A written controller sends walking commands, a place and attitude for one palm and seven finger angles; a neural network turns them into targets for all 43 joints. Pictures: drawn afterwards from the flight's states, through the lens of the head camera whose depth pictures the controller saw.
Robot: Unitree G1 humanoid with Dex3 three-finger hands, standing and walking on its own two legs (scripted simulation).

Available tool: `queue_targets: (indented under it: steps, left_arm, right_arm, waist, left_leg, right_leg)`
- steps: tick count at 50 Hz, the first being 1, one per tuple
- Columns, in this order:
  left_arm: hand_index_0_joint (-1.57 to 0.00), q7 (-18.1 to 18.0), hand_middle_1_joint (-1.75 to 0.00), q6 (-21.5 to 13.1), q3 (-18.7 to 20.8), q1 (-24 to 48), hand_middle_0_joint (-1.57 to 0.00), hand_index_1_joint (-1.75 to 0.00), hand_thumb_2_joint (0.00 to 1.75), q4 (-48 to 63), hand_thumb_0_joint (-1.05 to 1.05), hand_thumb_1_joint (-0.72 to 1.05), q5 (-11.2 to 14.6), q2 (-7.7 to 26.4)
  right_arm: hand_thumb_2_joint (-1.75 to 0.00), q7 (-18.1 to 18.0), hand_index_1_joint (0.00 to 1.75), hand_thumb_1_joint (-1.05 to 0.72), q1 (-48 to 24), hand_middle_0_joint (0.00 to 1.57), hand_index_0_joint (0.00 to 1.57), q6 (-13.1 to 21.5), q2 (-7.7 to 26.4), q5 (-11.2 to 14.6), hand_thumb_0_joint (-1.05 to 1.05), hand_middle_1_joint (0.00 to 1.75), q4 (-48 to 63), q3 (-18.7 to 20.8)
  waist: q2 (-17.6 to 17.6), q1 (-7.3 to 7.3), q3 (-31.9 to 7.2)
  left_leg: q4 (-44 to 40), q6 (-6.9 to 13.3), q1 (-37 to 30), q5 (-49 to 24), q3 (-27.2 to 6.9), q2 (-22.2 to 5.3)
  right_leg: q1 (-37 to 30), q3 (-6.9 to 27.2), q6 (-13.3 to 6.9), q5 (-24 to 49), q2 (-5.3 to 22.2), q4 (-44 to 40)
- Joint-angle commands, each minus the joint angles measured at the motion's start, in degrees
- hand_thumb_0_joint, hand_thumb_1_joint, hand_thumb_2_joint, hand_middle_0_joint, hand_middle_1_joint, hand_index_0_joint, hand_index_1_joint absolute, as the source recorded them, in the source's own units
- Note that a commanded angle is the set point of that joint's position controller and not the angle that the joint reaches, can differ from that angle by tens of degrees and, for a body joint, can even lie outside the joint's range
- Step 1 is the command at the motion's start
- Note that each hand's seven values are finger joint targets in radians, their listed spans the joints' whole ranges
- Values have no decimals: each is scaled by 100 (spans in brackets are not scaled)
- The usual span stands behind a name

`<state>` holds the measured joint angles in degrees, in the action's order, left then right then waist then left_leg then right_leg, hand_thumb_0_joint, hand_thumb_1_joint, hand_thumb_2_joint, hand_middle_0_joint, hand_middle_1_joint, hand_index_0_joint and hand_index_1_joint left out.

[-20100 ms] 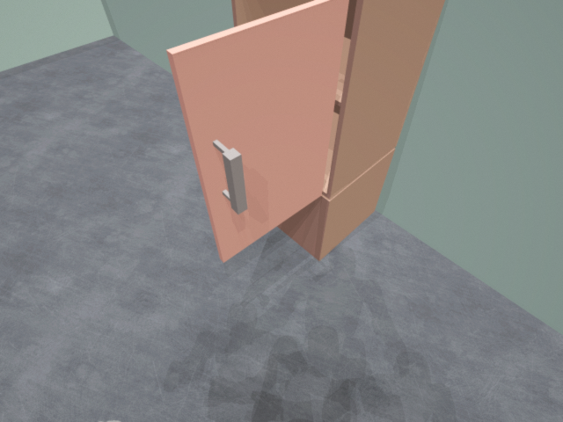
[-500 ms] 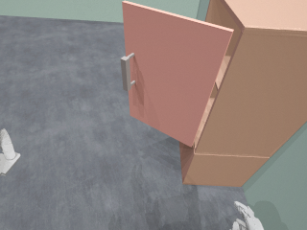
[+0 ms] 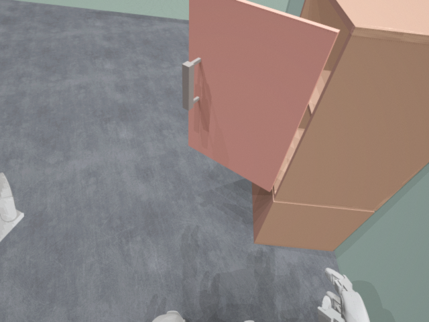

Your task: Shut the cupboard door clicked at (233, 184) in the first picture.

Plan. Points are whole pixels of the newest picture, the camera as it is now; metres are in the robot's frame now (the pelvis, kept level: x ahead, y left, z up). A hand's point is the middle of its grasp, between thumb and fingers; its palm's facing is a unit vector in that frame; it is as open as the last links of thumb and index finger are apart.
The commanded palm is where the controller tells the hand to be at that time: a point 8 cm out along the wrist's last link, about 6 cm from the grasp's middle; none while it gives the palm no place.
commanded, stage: step back with the hand held close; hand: left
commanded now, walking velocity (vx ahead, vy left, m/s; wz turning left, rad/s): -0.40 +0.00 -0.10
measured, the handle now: (192, 84) +0.79 +0.09 +0.00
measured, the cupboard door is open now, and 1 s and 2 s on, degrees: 59 59 59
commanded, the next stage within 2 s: stop stepping back and stand still in 0.44 s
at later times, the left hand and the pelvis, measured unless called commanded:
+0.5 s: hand out of the picture +0.13 +0.25 +0.19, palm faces +0.31 -0.83 -0.47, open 7.4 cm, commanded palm +0.06 +0.29 +0.20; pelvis -0.10 +0.00 +0.00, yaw -4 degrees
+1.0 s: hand out of the picture +0.06 +0.28 +0.20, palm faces +0.36 -0.84 -0.40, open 7.4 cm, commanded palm +0.02 +0.32 +0.20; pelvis -0.17 +0.05 +0.02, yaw -10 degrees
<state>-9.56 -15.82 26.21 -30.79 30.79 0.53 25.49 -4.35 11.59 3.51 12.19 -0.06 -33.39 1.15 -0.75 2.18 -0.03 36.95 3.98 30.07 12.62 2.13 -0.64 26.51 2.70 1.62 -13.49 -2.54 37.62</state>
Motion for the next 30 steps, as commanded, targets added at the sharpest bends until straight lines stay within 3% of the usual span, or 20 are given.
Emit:
queue_targets:
  steps: [1,3,5,6,7,9,11,13,15,18,20,21,22,23,24,25,27,28,29,30]
  left_arm:
    - [-20,-79,-30,-347,990,386,-20,-30,90,1255,0,90,115,1072]
    - [-20,-71,-30,-268,810,-22,-20,-30,90,849,0,90,241,838]
    - [-20,-50,-30,-254,594,-51,-20,-30,90,900,0,90,321,732]
    - [-20,-13,-30,-298,405,84,-20,-30,90,1008,0,90,372,653]
    - [-20,8,-30,-336,394,215,-20,-30,90,1085,0,90,369,724]
    - [-20,-8,-30,-396,272,790,-20,-30,90,1191,0,90,296,780]
    - [-20,-135,-30,-449,485,1518,-20,-30,90,1226,0,90,179,1194]
    - [-20,-60,-30,-390,275,1958,-20,-30,90,1269,0,90,167,1125]
    - [-20,14,-30,-273,715,1294,-20,-30,90,1058,0,90,212,1407]
    - [-20,179,-30,-293,802,519,-20,-30,90,762,0,90,396,1137]
    - [-20,220,-30,-290,1102,-120,-20,-30,90,563,0,90,459,1277]
    - [-20,226,-30,-272,1096,-277,-20,-30,90,635,0,90,506,1232]
    - [-20,215,-30,-286,1122,-394,-20,-30,90,780,0,90,516,1304]
    - [-20,178,-30,-297,1111,-456,-20,-30,90,919,0,90,500,1413]
    - [-20,116,-30,-250,1028,-481,-20,-30,90,1017,0,90,428,1466]
    - [-20,50,-30,-193,999,-308,-20,-30,90,1074,0,90,383,1433]
    - [-20,-15,-30,-113,513,377,-20,-30,90,1070,0,90,207,1135]
    - [-20,-45,-30,-84,398,712,-20,-30,90,915,0,90,189,1065]
    - [-20,-51,-30,-71,293,1053,-20,-30,90,785,0,90,198,989]
    - [-20,-60,-30,-96,274,1432,-20,-30,90,1024,0,90,147,1079]
  right_arm:
    - [-90,-103,30,-90,-659,20,20,505,790,-21,0,30,757,373]
    - [-90,-9,30,-90,-653,20,20,589,756,29,0,30,643,413]
    - [-90,13,30,-90,-636,20,20,668,693,1,0,30,566,344]
    - [-90,27,30,-90,-530,20,20,686,611,-24,0,30,441,263]
    - [-90,29,30,-90,-473,20,20,679,657,-66,0,30,360,252]
    - [-90,14,30,-90,-410,20,20,609,609,-106,0,30,243,213]
    - [-90,-75,30,-90,-486,20,20,638,517,-173,0,30,151,203]
    - [-90,-148,30,-90,-600,20,20,688,539,48,0,30,251,336]
    - [-90,-171,30,-90,-726,20,20,573,535,49,0,30,375,294]
    - [-90,-94,30,-90,-918,20,20,386,601,-13,0,30,637,260]
    - [-90,-64,30,-90,-965,20,20,267,682,-74,0,30,772,298]
    - [-90,-37,30,-90,-897,20,20,223,618,-66,0,30,820,285]
    - [-90,-10,30,-90,-810,20,20,225,574,-38,0,30,850,288]
    - [-90,12,30,-90,-670,20,20,250,496,7,0,30,817,270]
    - [-90,30,30,-90,-516,20,20,285,442,19,0,30,752,247]
    - [-90,52,30,-90,-379,20,20,308,499,-53,0,30,643,251]
    - [-90,9,30,-90,-364,20,20,300,389,-76,0,30,597,66]
    - [-90,-89,30,-90,-303,20,20,315,496,-30,0,30,528,43]
    - [-90,-171,30,-90,-319,20,20,389,722,24,0,30,476,110]
    - [-90,-243,30,-90,-452,20,20,530,893,75,0,30,528,213]
  waist:
    - [1310,-207,-895]
    - [1393,-270,-833]
    - [1711,-237,-696]
    - [1470,-201,-732]
    - [1239,-189,-824]
    - [448,-133,-864]
    - [94,-140,-1238]
    - [-615,8,-1337]
    - [-89,-60,-1274]
    - [1411,-155,-730]
    - [1696,-216,-606]
    - [1395,-231,-708]
    - [905,-236,-748]
    - [4,-191,-724]
    - [-869,-182,-677]
    - [-1033,-199,-574]
    - [-931,0,15]
    - [-379,79,165]
    - [432,51,132]
    - [1352,-91,-107]
  left_leg:
    - [-2765,451,1028,2555,-1981,-1992]
    - [-2531,223,416,2274,-1262,-1810]
    - [-2565,26,-180,1944,-1028,-1735]
    - [-2546,-161,-774,1585,-927,-1715]
    - [-2416,-308,-1258,1307,-909,-1714]
    - [-1443,-559,-2051,257,-423,-1241]
    - [-640,-717,-2615,-802,172,-879]
    - [-518,-534,-3264,-1468,341,-552]
    - [-862,-455,-3294,-1986,244,-678]
    - [-2142,-505,-1977,705,-299,-1147]
    - [-2720,-670,-674,2215,-609,-1248]
    - [-2396,-749,-512,2207,-384,-1069]
    - [-1658,-800,-856,1764,-43,-726]
    - [-370,-844,-1697,937,350,-312]
    - [895,-849,-2155,565,382,54]
    - [1674,-812,-1924,780,137,127]
    - [989,-656,-1189,846,-318,-208]
    - [-193,-636,-1362,286,-226,-142]
    - [-1213,-531,-1412,-525,-477,-362]
    - [-2044,-332,-1293,-457,-1185,-1050]
  right_leg:
    - [-1864,-74,-26,-981,-389,2047]
    - [-1526,-320,-127,-1428,-260,1438]
    - [-1298,-426,-207,-1594,-119,352]
    - [-1086,-439,-232,-1641,-20,-389]
    - [-971,-297,-259,-1392,63,-1072]
    - [-353,735,-538,-690,593,-2057]
    - [-63,1207,-661,1200,1213,-2019]
    - [171,535,-137,2290,797,-1746]
    - [126,108,18,1803,467,-1490]
    - [-296,-134,-259,-1083,-42,-1259]
    - [-1150,-299,-441,-1698,-242,-968]
    - [-1214,-272,-562,-1817,-155,-1021]
    - [-708,3,-684,-1979,99,-1523]
    - [456,676,-868,-2257,762,-2282]
    - [1395,1551,-1118,-2153,1593,-2947]
    - [1527,1789,-1366,-1398,2000,-2934]
    - [728,943,-921,808,1649,-2142]
    - [462,378,-519,1199,1124,-1526]
    - [166,15,-218,628,564,-938]
    - [-258,-248,-19,-405,70,-314]
